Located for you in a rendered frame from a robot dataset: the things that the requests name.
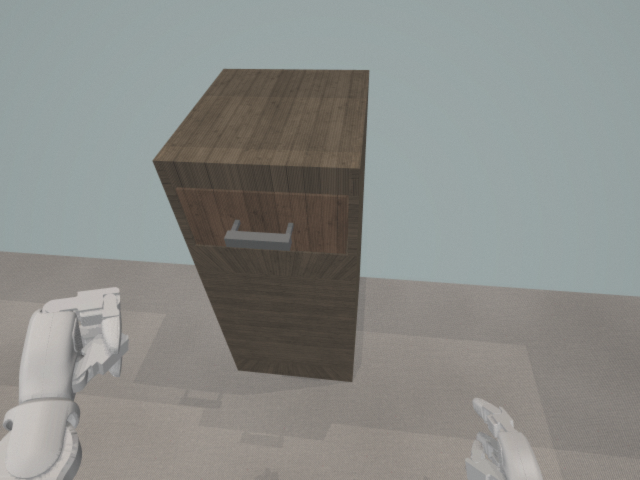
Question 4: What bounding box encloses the robot left forearm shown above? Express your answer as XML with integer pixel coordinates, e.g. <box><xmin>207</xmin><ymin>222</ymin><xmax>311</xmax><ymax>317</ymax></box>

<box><xmin>0</xmin><ymin>397</ymin><xmax>82</xmax><ymax>480</ymax></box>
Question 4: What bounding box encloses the drawer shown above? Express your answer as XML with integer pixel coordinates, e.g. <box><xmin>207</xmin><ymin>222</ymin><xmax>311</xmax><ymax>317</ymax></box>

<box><xmin>176</xmin><ymin>187</ymin><xmax>349</xmax><ymax>254</ymax></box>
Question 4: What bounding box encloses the right robot hand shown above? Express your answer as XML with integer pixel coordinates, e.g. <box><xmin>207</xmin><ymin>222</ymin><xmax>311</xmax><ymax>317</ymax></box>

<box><xmin>465</xmin><ymin>398</ymin><xmax>543</xmax><ymax>480</ymax></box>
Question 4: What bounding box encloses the handle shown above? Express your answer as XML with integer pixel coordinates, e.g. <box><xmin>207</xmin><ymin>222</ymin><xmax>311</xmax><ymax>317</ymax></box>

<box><xmin>224</xmin><ymin>220</ymin><xmax>294</xmax><ymax>251</ymax></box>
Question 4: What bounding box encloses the left robot hand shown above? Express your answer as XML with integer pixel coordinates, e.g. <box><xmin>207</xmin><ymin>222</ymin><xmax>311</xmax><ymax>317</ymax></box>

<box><xmin>19</xmin><ymin>287</ymin><xmax>128</xmax><ymax>405</ymax></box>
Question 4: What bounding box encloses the cabinet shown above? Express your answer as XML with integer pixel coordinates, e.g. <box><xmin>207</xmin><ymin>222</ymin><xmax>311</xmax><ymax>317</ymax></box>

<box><xmin>152</xmin><ymin>69</ymin><xmax>369</xmax><ymax>382</ymax></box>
